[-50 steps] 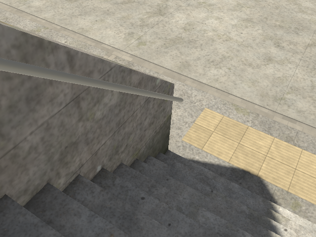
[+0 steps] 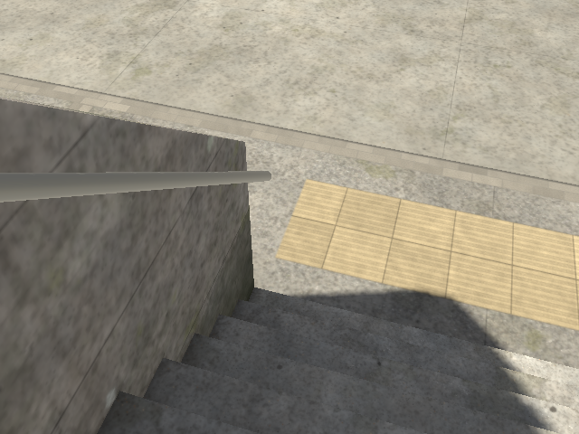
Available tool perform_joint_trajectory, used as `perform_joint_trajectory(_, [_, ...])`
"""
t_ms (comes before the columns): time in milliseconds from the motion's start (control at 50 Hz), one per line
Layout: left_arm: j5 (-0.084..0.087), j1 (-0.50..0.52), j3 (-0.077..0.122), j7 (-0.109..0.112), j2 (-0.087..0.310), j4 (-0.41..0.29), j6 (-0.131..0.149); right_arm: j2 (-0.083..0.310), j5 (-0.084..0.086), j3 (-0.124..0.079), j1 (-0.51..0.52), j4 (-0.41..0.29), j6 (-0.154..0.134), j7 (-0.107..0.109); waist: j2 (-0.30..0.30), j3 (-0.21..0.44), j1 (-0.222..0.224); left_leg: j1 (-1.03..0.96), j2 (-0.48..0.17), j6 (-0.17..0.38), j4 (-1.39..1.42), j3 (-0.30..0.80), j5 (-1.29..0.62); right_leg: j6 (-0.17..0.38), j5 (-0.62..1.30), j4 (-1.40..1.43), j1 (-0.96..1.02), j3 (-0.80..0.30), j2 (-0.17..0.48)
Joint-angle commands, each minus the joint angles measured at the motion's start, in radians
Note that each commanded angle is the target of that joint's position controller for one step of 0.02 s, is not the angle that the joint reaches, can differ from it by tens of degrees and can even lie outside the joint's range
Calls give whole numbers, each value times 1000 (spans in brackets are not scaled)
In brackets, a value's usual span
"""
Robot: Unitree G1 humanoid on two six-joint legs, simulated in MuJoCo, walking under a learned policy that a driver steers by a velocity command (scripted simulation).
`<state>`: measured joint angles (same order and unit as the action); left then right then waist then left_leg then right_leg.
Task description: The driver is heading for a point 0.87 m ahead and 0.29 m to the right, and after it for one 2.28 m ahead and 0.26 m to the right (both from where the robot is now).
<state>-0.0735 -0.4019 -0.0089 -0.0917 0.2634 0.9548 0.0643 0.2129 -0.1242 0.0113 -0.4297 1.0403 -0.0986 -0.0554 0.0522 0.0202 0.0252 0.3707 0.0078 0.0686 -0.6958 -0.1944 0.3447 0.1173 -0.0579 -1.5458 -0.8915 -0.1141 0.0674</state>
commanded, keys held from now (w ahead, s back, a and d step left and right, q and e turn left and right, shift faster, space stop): w+e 0.82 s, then w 0.18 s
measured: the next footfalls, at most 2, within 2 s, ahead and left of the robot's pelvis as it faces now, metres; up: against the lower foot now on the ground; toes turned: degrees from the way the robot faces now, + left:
right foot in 0.44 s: +0.24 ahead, -0.17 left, -0.20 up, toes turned -22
left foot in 0.82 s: +0.51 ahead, -0.03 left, -0.41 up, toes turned -28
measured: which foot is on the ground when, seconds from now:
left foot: down 0.00-0.42, up 0.44-0.80, down 0.82-1.00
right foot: up 0.00-0.42, down 0.44-0.84, up 0.86-1.00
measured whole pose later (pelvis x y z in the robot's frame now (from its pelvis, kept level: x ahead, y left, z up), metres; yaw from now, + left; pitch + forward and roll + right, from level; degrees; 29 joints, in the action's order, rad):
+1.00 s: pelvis +0.46 -0.08 -0.41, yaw -34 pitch +0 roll +1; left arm -0.06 -0.36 -0.01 -0.10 0.23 0.89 0.06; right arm 0.26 -0.13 -0.03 -0.54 1.11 -0.09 -0.05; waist 0.01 0.05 -0.02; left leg 0.26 0.04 0.08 -0.66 -0.14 0.41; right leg 0.08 -0.09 -1.75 -1.05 -0.10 0.04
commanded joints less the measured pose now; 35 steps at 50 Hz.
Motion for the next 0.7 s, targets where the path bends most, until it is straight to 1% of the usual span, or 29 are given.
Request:
perform_joint_trajectory(20, [-39, -242, -3, -46, -22, 53, -4, 3, -15, 27, -21, -13, -59, 34, -126, -85, 85, 269, -277, 169, 228, 265, -139, -5, 245, 89, 83, -3, 34])
perform_joint_trajectory(40, [-56, -192, -11, -39, -29, 12, -1, -33, -8, 38, -49, 7, -74, 51, -89, -71, 56, 110, -294, 151, 198, 258, -210, -5, 357, 318, -61, -97, 64])
perform_joint_trajectory(60, [-49, -138, -11, -31, -20, -5, -1, -40, -19, 46, -128, 54, -79, 57, -110, -84, 27, 17, -342, 158, 158, 300, -225, -12, 384, 365, -140, -122, 76])
perform_joint_trajectory(80, [-33, -84, -4, -21, -2, -22, 2, -25, -22, 52, -175, 92, -80, 63, -48, -85, -13, -26, -353, 168, 124, 275, -206, -23, 469, 464, -173, -136, 54])
perform_joint_trajectory(120, [-14, -46, 0, -12, 18, -20, 0, -15, -34, 59, -173, 95, -72, 49, -80, -96, 5, 77, -341, 152, 82, 217, -118, -47, 578, 535, -10, -69, 44])
perform_joint_trajectory(160, [-17, 8, 7, -9, 29, -32, -14, -13, -30, 60, -186, 100, -69, 39, -91, -152, -4, 98, -356, 130, 83, 205, -56, -53, 551, 562, 40, -41, 47])
perform_joint_trajectory(180, [-27, 42, 8, -5, 18, -21, -22, -38, -18, 62, -225, 98, -65, 47, -97, -165, -42, 61, -325, 118, 47, 167, -18, -50, 548, 635, 53, -2, 35])
perform_joint_trajectory(260, [-25, 165, 0, -9, -19, -39, -28, -36, -29, 51, -318, 142, -54, 65, -98, -218, -82, -81, -378, 83, -75, 191, -63, -39, 517, 767, 63, 47, 59])
perform_joint_trajectory(300, [-35, 246, 16, -6, 10, -59, -18, -27, -20, 40, -335, 144, -46, 70, -115, -214, -95, -83, -389, 63, -114, 185, -176, -39, 418, 791, 168, 110, 34])
perform_joint_trajectory(320, [-21, 351, 24, 3, 30, -82, -15, -12, 29, 25, -277, 110, -30, 89, -106, -247, -131, -119, -363, 33, -95, 148, -115, -38, 270, 1044, 167, 139, 38])
perform_joint_trajectory(340, [-51, 308, 19, 9, -15, -68, -22, 76, -31, 3, -271, 113, -21, 74, -196, -206, -77, -27, -412, 42, -124, 175, -278, -37, 277, 822, 392, 172, -5])
perform_joint_trajectory(360, [-46, 246, 21, 17, -10, -46, -27, 85, -11, -9, -197, 105, -15, 72, -164, -221, -46, -109, -458, 13, -161, 198, -283, -23, 221, 986, 317, 64, 70])
perform_joint_trajectory(380, [-41, 289, 34, 19, 26, -8, -24, 60, 24, -12, -213, 114, 8, 83, -107, -211, -106, -206, -411, 6, -256, 154, -193, -24, 179, 1205, 323, 87, 76])
perform_joint_trajectory(400, [-24, 166, 43, 21, 30, 68, -15, 86, 9, -22, -218, 130, 31, 68, -84, -161, -66, -186, -343, 7, -415, 105, -179, -28, 284, 1286, 529, 142, 46])
perform_joint_trajectory(420, [-24, -115, 70, 20, 62, 187, -1, 112, -48, -30, -184, 138, 41, 28, -104, -74, 41, -39, -314, -17, -600, 55, -366, -24, 473, 1154, 877, 197, -1])
perform_joint_trajectory(440, [-44, -346, 116, 35, 150, 292, 18, 143, 17, -53, -127, 118, 42, 14, 88, -50, 155, -2, -176, -45, -956, -3, -43, -11, 446, 1435, 998, 246, -26])
perform_joint_trajectory(460, [-52, -468, 150, 41, 240, 330, 23, 116, 5, -65, -120, 88, 47, -31, 240, 45, 175, 389, -42, -65, -1322, 13, 480, 89, 785, 1148, 1409, 127, 29])
perform_joint_trajectory(480, [-42, -564, 163, 53, 283, 351, 33, 15, 35, -48, -68, 4, 22, -67, 173, 235, 193, 615, -17, -41, -1415, 88, 538, 201, 983, 904, 1671, -17, 140])
perform_joint_trajectory(500, [-56, -599, 156, 54, 250, 376, 49, 0, 73, -45, 131, -117, -12, -63, 85, 206, 235, 809, -30, -28, -1414, 110, 568, 234, 906, 930, 1685, -99, 210])
perform_joint_trajectory(520, [-47, -465, 122, 44, 138, 347, 46, -8, 102, -33, 228, -189, -34, -43, -51, 83, 173, 922, -96, -8, -1233, 181, 486, 199, 588, 930, 1515, -114, 248])
perform_joint_trajectory(540, [-17, -297, 85, 22, 70, 281, 44, 25, 107, -46, 205, -215, -40, -13, -4, -35, 73, 956, -133, -17, -1120, 284, 370, 254, 316, 978, 1222, -316, 346])
perform_joint_trajectory(560, [-32, -117, 16, 25, -109, 225, 47, -3, 62, -30, 179, -170, -26, 16, -137, -135, -4, 832, -240, 7, -711, 382, 38, 177, 207, 980, 878, -213, 307])
perform_joint_trajectory(580, [-24, -86, 13, 29, -67, 191, 44, 13, 34, -30, 146, -155, -5, 33, -66, -176, -45, 669, -190, 16, -696, 308, 7, 194, 73, 1001, 635, -191, 236])
perform_joint_trajectory(600, [10, 13, -10, 33, -96, 123, 48, 10, 30, -38, 44, -83, 8, 30, -117, -176, -79, 266, -175, 15, -404, 250, -358, 182, 70, 1038, 212, -25, 136])
perform_joint_trajectory(620, [-21, 53, -3, 26, -18, 89, 65, -52, 24, -5, 16, -85, 21, -2, 25, -147, -117, 11, -121, -3, -487, 181, -542, 156, 33, 988, 6, 50, 24])
perform_joint_trajectory(640, [-33, 24, -18, 38, -52, 85, 73, -47, 7, 3, -4, -79, 18, -26, 11, -131, -101, 33, -143, -18, -417, 246, -754, 122, -148, 895, -24, 13, 16])
perform_joint_trajectory(660, [-20, -48, -17, 51, -35, 95, 79, 4, 3, -4, -1, -95, 16, -24, -15, -115, -67, 61, -117, -43, -394, 218, -733, 136, -190, 816, 18, -34, 3])
perform_joint_trajectory(680, [-33, -26, -15, 65, -21, 67, 87, 11, 35, 8, -10, -89, 6, -16, -70, -101, -48, -146, -108, -58, -122, 246, -994, 76, -372, 731, -103, 41, -70])
perform_joint_trajectory(700, [-41, 21, -13, 68, 33, 22, 85, 28, 47, -1, 27, -117, 4, -4, -43, -81, -71, -337, -53, -108, -131, 148, -903, 71, -484, 708, -221, 35, -110])
Keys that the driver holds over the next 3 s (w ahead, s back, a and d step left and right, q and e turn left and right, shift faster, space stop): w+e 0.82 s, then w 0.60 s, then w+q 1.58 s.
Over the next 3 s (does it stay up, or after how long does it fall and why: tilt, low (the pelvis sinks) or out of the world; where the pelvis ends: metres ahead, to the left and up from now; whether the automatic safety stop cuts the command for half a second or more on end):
stays up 1.34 -0.40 -1.18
